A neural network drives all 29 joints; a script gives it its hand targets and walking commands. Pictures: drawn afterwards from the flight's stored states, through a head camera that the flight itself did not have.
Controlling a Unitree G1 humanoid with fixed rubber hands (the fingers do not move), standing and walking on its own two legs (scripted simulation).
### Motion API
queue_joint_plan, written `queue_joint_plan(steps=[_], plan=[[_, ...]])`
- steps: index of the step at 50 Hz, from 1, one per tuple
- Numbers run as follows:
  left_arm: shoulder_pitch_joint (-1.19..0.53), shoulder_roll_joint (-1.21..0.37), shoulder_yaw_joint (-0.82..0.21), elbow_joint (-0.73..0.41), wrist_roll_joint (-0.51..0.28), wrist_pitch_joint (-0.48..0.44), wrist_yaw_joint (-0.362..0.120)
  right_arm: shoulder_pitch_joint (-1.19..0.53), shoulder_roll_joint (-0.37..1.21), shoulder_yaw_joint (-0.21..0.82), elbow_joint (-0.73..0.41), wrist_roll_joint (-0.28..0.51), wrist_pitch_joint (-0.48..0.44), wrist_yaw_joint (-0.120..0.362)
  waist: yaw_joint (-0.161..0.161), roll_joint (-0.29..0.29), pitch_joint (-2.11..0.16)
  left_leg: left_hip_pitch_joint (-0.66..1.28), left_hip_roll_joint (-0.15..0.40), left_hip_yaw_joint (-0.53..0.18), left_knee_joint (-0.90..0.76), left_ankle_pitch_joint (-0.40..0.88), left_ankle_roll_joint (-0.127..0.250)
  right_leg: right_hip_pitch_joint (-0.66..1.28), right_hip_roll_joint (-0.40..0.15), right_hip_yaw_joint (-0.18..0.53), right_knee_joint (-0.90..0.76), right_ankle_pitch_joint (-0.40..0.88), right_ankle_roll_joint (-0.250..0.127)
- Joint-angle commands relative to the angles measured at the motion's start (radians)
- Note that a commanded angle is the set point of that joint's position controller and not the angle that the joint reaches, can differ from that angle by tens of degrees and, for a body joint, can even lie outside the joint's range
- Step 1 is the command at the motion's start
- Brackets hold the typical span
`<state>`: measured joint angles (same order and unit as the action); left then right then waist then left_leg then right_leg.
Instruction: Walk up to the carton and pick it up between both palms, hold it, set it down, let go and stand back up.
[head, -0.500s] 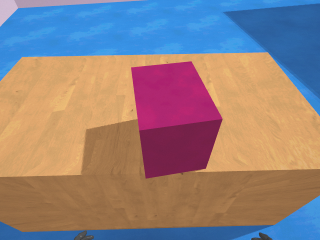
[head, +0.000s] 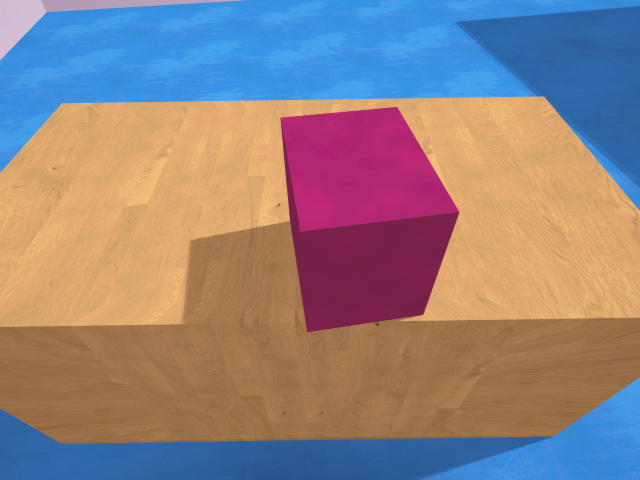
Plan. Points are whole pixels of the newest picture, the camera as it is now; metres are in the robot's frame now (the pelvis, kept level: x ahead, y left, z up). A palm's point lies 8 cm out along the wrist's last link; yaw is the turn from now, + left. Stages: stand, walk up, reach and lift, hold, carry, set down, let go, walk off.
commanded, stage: stand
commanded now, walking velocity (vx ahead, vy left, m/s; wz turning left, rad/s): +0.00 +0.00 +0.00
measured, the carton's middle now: (352, 217) +0.50 -0.04 +0.02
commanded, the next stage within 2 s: none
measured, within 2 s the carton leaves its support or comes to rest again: neither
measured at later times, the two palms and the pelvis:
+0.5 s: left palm out of the picture +0.06 +0.25 -0.12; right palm out of the picture +0.07 -0.26 -0.11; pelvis +0.02 -0.01 +0.00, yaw +0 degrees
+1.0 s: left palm out of the picture +0.12 +0.24 -0.12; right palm out of the picture +0.12 -0.27 -0.11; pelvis +0.05 -0.01 +0.00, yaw +1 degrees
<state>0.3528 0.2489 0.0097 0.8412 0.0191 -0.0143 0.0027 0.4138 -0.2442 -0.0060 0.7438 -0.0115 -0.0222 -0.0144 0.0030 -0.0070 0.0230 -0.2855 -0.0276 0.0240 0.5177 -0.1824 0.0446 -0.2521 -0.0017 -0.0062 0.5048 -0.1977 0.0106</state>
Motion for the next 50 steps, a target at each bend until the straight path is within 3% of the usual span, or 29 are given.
queue_joint_plan(steps=[1,4,5,7,11,14,20,24,25,26,28,29,30,35,36,41,45,47,50], plan=[[0.039,0.124,0.021,-0.056,0.000,-0.012,0.004,0.023,-0.153,-0.043,-0.068,0.001,-0.010,-0.003,0.004,0.064,0.086,-0.123,0.126,-0.219,-0.250,-0.439,-0.003,-0.034,-0.045,0.102,-0.102,-0.261,-0.020],[0.046,0.128,0.025,-0.054,0.003,-0.009,0.007,0.023,-0.148,-0.047,-0.072,0.003,-0.006,-0.004,-0.001,0.011,0.115,-0.141,0.127,-0.223,-0.253,-0.450,0.006,-0.056,-0.041,0.112,-0.105,-0.279,-0.017],[0.060,0.113,0.023,-0.052,0.001,-0.009,0.007,0.020,-0.156,-0.048,-0.062,-0.002,-0.004,-0.006,0.012,0.045,0.116,-0.120,0.122,-0.212,-0.241,-0.429,0.002,-0.082,-0.047,0.121,-0.116,-0.277,-0.019],[0.055,0.117,0.021,-0.052,0.002,-0.010,0.010,0.031,-0.158,-0.049,-0.060,-0.004,-0.004,-0.006,-0.008,0.063,0.116,-0.104,0.118,-0.209,-0.232,-0.386,0.000,-0.090,-0.042,0.126,-0.112,-0.252,-0.016],[0.043,0.124,0.025,-0.059,0.001,-0.010,0.010,0.030,-0.146,-0.048,-0.066,-0.004,-0.002,-0.006,-0.011,0.002,0.083,-0.080,0.112,-0.201,-0.196,-0.365,-0.004,-0.098,-0.054,0.141,-0.126,-0.296,-0.019],[0.048,0.125,0.030,-0.057,-0.004,-0.008,0.008,0.025,-0.145,-0.054,-0.063,-0.007,0.001,-0.004,-0.009,-0.001,0.088,-0.059,0.112,-0.199,-0.187,-0.370,-0.008,-0.124,-0.055,0.155,-0.136,-0.332,-0.023],[0.047,0.122,0.022,-0.066,-0.005,-0.014,0.009,0.014,-0.129,-0.044,-0.065,-0.001,-0.006,-0.006,0.000,0.015,0.088,-0.057,0.116,-0.205,-0.180,-0.271,-0.007,-0.079,-0.064,0.156,-0.118,-0.201,-0.031],[0.043,0.118,0.022,-0.071,-0.006,-0.010,0.011,0.021,-0.141,-0.044,-0.064,-0.004,-0.006,-0.008,-0.007,0.020,0.051,-0.029,0.117,-0.200,-0.173,-0.237,-0.003,-0.061,-0.059,0.148,-0.114,-0.180,-0.031],[0.039,0.119,0.023,-0.072,-0.007,-0.011,0.013,0.006,-0.137,-0.040,-0.063,-0.003,-0.007,-0.009,0.007,0.017,0.068,-0.023,0.114,-0.191,-0.169,-0.220,-0.001,-0.061,-0.065,0.154,-0.118,-0.165,-0.029],[0.038,0.126,0.022,-0.073,-0.007,-0.013,0.013,0.007,-0.133,-0.040,-0.065,-0.002,-0.008,-0.008,-0.004,0.008,0.053,-0.010,0.106,-0.181,-0.149,-0.183,-0.005,-0.064,-0.071,0.156,-0.126,-0.157,-0.028],[0.034,0.129,0.025,-0.078,-0.005,-0.011,0.015,0.017,-0.125,-0.037,-0.060,-0.002,-0.008,-0.008,-0.003,0.030,0.051,0.001,0.106,-0.178,-0.154,-0.158,-0.003,-0.075,-0.066,0.152,-0.115,-0.135,-0.029],[0.020,0.127,0.023,-0.080,-0.006,-0.010,0.015,0.015,-0.125,-0.036,-0.058,-0.002,-0.008,-0.007,-0.005,-0.003,0.072,-0.011,0.110,-0.186,-0.148,-0.139,-0.003,-0.064,-0.066,0.149,-0.114,-0.108,-0.029],[0.017,0.123,0.021,-0.082,-0.005,-0.012,0.015,0.018,-0.130,-0.035,-0.063,0.001,-0.010,-0.009,-0.002,0.017,0.048,0.008,0.113,-0.184,-0.144,-0.091,-0.003,-0.038,-0.072,0.150,-0.109,-0.065,-0.033],[0.000,0.126,0.017,-0.075,-0.013,-0.013,0.018,0.014,-0.126,-0.034,-0.050,0.003,-0.013,-0.011,-0.001,-0.003,0.018,0.037,0.113,-0.170,-0.130,-0.002,-0.006,0.002,-0.086,0.155,-0.108,0.006,-0.037],[0.004,0.117,0.014,-0.080,-0.010,-0.014,0.018,0.006,-0.132,-0.033,-0.052,0.001,-0.012,-0.011,0.003,0.029,0.021,0.049,0.108,-0.165,-0.112,0.025,-0.008,-0.002,-0.085,0.157,-0.112,0.027,-0.036],[-0.025,0.120,0.005,-0.079,-0.014,-0.013,0.022,0.006,-0.133,-0.031,-0.055,0.004,-0.012,-0.014,-0.006,-0.015,-0.014,0.086,0.115,-0.169,-0.101,0.127,-0.004,0.033,-0.086,0.139,-0.101,0.092,-0.033],[-0.034,0.124,0.004,-0.079,-0.014,-0.006,0.021,-0.011,-0.131,-0.025,-0.046,0.009,-0.009,-0.015,-0.001,0.022,0.030,0.054,0.108,-0.167,-0.121,0.114,-0.007,0.037,-0.085,0.141,-0.097,0.087,-0.035],[-0.033,0.136,0.008,-0.069,-0.013,-0.004,0.023,-0.014,-0.128,-0.028,-0.046,0.004,-0.005,-0.015,-0.002,0.002,0.023,0.067,0.110,-0.168,-0.119,0.098,-0.008,0.039,-0.089,0.141,-0.107,0.073,-0.031],[-0.037,0.131,0.001,-0.069,-0.017,-0.011,0.024,-0.022,-0.127,-0.024,-0.050,0.008,-0.009,-0.017,0.000,0.011,-0.017,0.094,0.108,-0.152,-0.106,0.160,-0.008,0.053,-0.094,0.143,-0.102,0.162,-0.038]])
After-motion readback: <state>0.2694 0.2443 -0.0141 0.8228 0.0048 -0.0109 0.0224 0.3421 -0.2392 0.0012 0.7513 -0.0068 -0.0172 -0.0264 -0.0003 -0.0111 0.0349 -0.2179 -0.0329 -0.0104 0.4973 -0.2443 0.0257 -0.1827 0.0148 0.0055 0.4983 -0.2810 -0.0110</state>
